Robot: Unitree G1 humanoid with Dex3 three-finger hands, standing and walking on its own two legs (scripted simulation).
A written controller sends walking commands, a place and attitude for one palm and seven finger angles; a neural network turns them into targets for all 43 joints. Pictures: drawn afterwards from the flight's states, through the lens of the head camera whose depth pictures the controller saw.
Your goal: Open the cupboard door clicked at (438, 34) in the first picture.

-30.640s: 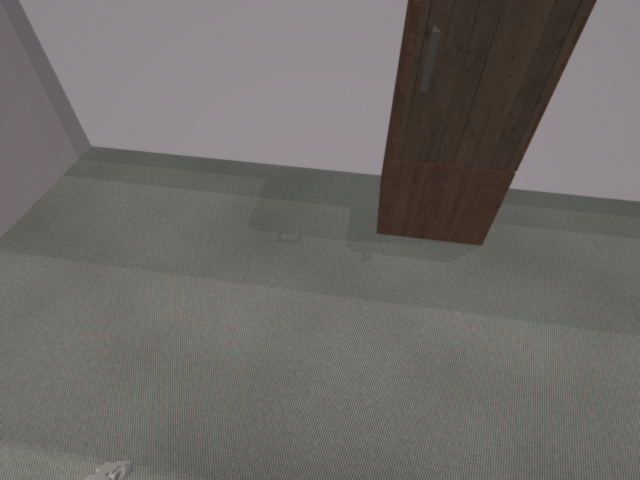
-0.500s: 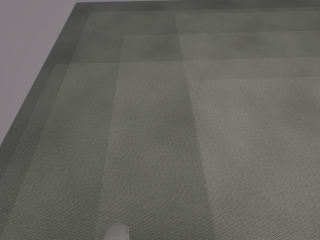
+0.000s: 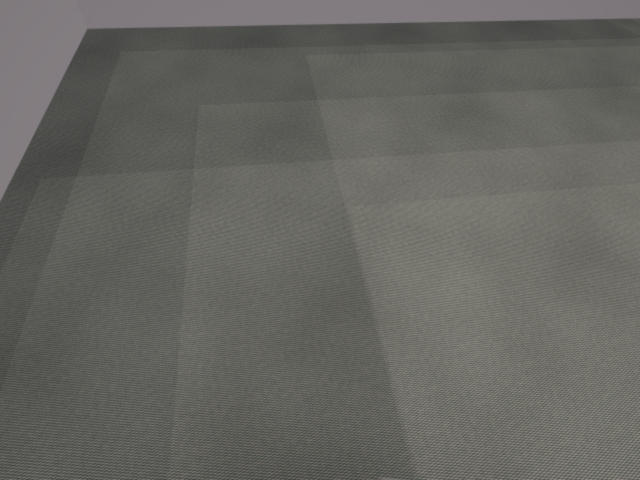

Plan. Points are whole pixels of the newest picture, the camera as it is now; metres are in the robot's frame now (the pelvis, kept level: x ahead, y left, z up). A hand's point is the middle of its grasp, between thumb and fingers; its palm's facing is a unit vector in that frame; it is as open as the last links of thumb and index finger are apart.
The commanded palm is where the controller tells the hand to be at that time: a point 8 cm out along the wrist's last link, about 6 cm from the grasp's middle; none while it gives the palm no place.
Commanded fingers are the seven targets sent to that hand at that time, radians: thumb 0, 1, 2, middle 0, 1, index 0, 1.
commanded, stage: turn to face it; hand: left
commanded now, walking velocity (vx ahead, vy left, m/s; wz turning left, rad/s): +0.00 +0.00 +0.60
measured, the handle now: out of the picture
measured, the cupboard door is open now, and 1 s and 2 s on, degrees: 45 45 45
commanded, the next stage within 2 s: none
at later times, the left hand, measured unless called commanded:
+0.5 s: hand (229, 418) +0.22 +0.16 -0.16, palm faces +0.23 -0.96 -0.18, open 7.3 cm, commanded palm none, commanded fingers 0.00 0.90 0.90 -0.20 -0.30 -0.20 -0.30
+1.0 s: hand (186, 465) +0.15 +0.20 -0.15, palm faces +0.50 -0.81 -0.30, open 7.4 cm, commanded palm none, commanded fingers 0.00 0.90 0.90 -0.20 -0.30 -0.20 -0.30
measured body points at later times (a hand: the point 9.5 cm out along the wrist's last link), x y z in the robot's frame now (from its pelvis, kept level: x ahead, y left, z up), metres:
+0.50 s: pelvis +0.13 -0.03 +0.00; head +0.16 -0.02 +0.45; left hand +0.20 +0.21 -0.14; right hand +0.17 -0.26 -0.15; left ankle +0.09 +0.09 -0.67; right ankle +0.15 -0.14 -0.73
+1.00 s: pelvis +0.17 -0.04 +0.00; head +0.23 -0.03 +0.44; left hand +0.12 +0.24 -0.13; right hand +0.37 -0.22 -0.16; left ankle +0.14 +0.10 -0.73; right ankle +0.23 -0.14 -0.73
